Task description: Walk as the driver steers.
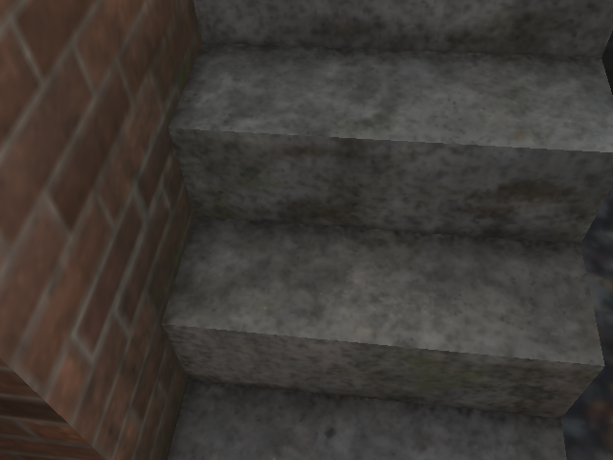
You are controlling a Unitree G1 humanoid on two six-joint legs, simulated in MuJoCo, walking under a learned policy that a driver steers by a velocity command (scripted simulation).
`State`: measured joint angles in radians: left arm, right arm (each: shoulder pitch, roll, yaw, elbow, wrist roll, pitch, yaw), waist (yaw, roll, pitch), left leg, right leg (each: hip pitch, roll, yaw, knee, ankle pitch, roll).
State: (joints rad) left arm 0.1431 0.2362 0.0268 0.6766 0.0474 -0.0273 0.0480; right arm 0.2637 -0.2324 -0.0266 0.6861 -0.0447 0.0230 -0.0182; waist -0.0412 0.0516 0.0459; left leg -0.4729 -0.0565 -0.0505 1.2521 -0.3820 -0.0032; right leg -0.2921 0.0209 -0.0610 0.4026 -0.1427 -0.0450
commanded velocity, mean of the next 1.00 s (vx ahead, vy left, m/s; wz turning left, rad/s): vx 0.46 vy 0.00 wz -0.17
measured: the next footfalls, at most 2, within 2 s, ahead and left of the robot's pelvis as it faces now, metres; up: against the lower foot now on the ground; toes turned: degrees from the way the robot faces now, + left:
left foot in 0.20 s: +0.05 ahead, +0.13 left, +0.00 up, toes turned +7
left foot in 1.20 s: +0.06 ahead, +0.13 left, +0.00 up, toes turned -22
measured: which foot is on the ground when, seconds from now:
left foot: up 0.00-0.18, down 0.20-0.96, up 0.98-1.00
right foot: down 0.00-1.00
